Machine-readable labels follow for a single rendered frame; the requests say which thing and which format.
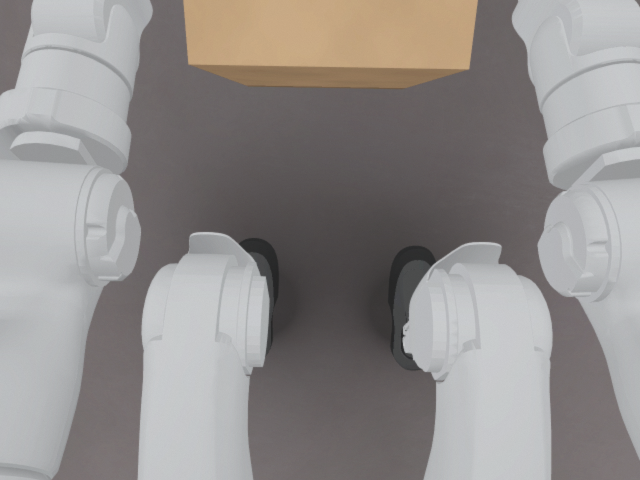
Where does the left robot upper arm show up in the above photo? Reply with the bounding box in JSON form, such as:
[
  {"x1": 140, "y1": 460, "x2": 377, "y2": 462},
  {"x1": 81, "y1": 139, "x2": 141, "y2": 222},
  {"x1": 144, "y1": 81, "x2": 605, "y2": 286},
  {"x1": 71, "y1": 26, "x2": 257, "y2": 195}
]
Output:
[{"x1": 0, "y1": 159, "x2": 141, "y2": 480}]

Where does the right robot forearm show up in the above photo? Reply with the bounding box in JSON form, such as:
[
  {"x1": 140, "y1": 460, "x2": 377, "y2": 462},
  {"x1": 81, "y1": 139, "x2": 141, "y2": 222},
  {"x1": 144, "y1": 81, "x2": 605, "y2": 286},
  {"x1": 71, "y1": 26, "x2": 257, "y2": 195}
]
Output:
[{"x1": 512, "y1": 0, "x2": 640, "y2": 190}]

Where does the right robot upper arm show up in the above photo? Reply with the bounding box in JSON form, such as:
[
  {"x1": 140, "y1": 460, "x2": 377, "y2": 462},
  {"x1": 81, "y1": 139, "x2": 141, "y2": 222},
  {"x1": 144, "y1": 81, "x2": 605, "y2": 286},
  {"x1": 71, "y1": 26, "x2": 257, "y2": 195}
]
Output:
[{"x1": 538, "y1": 178, "x2": 640, "y2": 460}]

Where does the robot left thigh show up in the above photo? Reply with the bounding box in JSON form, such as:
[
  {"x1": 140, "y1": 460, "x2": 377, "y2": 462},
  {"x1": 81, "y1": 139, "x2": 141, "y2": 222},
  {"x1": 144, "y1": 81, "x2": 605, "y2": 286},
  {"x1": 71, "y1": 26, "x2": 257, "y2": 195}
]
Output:
[{"x1": 138, "y1": 254, "x2": 270, "y2": 480}]

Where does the robot left shin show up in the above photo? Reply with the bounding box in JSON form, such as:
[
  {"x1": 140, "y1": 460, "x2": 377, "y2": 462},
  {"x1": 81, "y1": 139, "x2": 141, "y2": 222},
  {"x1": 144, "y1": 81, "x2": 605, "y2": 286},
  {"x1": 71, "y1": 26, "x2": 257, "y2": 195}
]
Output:
[{"x1": 142, "y1": 232, "x2": 261, "y2": 349}]

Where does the carton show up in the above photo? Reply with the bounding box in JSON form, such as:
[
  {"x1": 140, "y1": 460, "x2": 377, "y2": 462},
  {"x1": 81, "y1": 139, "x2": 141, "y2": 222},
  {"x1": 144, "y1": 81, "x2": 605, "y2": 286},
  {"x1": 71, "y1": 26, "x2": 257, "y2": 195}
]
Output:
[{"x1": 183, "y1": 0, "x2": 478, "y2": 89}]

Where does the left robot forearm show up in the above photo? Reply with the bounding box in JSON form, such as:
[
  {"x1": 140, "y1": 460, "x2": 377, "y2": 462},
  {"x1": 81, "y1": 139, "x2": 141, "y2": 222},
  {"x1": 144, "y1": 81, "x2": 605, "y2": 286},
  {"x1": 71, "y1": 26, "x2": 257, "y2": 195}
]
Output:
[{"x1": 0, "y1": 0, "x2": 153, "y2": 175}]

